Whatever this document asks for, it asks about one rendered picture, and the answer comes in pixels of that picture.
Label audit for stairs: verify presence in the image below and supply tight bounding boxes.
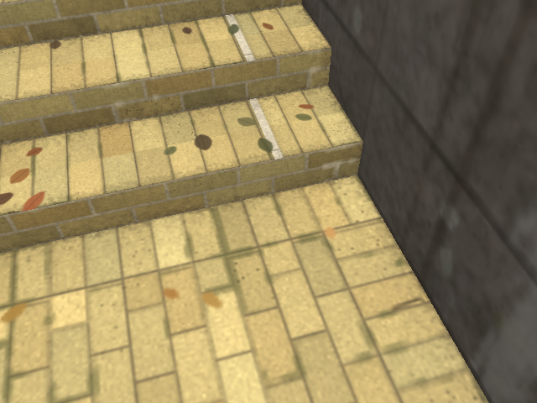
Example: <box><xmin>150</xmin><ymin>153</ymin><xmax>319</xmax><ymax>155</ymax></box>
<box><xmin>0</xmin><ymin>0</ymin><xmax>363</xmax><ymax>253</ymax></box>

